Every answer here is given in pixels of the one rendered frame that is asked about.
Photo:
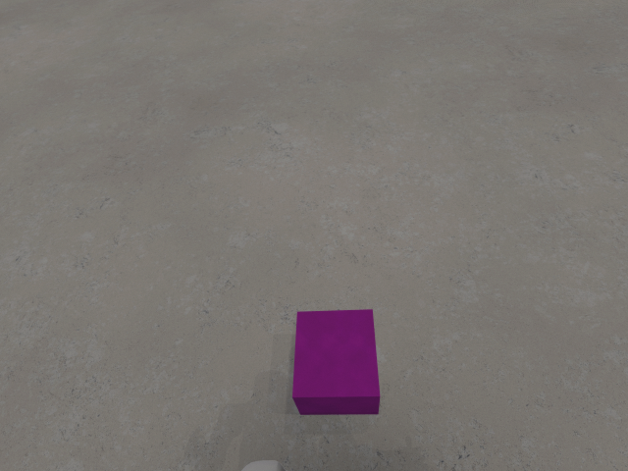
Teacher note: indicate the carton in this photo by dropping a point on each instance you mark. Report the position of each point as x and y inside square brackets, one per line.
[335, 363]

